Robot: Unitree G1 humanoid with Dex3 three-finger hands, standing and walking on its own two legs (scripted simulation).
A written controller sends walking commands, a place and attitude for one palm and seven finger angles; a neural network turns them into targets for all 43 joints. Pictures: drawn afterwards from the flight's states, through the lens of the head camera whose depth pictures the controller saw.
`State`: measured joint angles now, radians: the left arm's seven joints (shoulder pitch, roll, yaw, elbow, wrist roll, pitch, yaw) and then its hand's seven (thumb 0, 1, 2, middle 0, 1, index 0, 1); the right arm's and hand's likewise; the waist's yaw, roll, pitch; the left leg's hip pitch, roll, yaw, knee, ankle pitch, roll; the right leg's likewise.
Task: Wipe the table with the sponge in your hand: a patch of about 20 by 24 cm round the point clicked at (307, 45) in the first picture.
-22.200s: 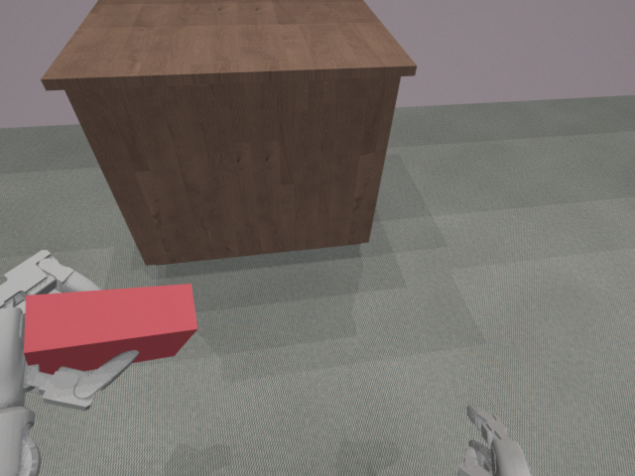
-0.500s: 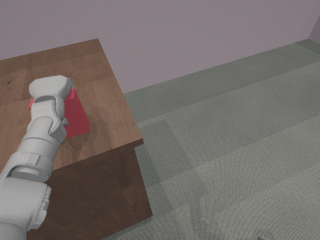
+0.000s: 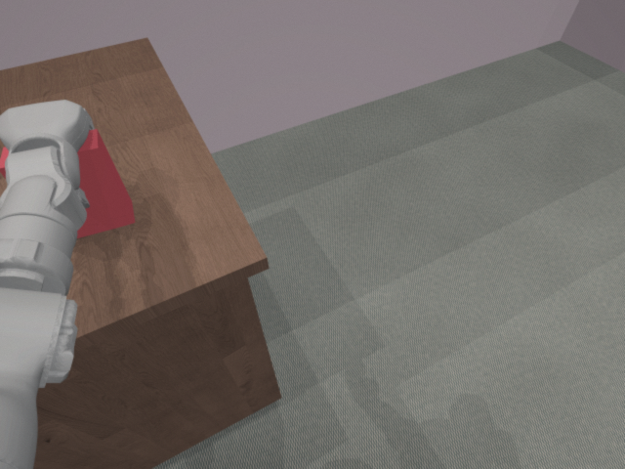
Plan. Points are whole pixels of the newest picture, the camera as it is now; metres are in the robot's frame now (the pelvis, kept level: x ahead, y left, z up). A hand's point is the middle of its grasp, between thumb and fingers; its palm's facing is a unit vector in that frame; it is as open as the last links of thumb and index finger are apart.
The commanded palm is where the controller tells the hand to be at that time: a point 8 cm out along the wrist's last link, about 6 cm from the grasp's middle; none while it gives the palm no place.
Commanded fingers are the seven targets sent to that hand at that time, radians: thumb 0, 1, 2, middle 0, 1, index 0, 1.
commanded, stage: wipe forward along the third lane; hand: left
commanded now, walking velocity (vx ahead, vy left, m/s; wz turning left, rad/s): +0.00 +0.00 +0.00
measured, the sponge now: (83, 201) +0.45 +0.31 +0.10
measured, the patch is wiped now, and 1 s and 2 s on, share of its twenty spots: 0.90 0.95 0.95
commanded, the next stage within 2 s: wipe back along the third lane in 0.34 s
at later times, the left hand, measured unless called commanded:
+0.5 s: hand (58, 150) +0.49 +0.34 +0.15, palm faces -0.13 +0.03 -0.99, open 9.2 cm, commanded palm +0.48 +0.32 +0.18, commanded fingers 0.00 0.10 1.30 -1.20 -1.60 -1.20 -1.60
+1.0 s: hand (57, 172) +0.45 +0.32 +0.15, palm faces -0.06 +0.05 -1.00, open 9.2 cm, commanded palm +0.42 +0.30 +0.18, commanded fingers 0.00 0.10 1.30 -1.20 -1.60 -1.20 -1.60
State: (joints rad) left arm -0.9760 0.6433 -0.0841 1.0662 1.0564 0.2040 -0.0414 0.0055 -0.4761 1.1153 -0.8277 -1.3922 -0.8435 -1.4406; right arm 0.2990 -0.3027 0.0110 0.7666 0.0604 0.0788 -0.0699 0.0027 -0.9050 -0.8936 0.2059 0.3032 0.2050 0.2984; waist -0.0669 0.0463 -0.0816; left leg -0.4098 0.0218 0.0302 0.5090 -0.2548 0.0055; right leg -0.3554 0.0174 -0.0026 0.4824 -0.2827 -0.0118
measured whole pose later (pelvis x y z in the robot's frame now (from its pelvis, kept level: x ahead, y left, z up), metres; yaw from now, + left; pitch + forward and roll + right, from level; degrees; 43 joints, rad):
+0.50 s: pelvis +0.01 +0.01 +0.00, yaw -1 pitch +13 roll -1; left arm -1.09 0.73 -0.06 1.18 1.09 0.18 -0.05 0.00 -0.48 1.12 -0.83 -1.39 -0.84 -1.44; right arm 0.33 -0.29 0.00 0.75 0.05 0.09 -0.05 0.00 -0.90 -0.89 0.21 0.30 0.21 0.30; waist -0.10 0.04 -0.10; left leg -0.50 0.02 0.04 0.57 -0.29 0.02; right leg -0.43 0.02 0.01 0.50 -0.30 0.00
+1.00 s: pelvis +0.01 +0.01 +0.00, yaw +0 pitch +8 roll -1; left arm -0.87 0.58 -0.13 0.90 1.01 0.29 -0.04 -0.01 -0.44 1.11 -0.78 -1.45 -0.79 -1.50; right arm 0.22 -0.29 0.01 0.72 0.07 0.11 -0.04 0.00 -0.91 -0.89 0.21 0.30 0.20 0.30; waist -0.02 0.05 -0.10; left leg -0.38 0.00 0.03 0.52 -0.28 0.02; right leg -0.31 0.00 0.00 0.48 -0.30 0.01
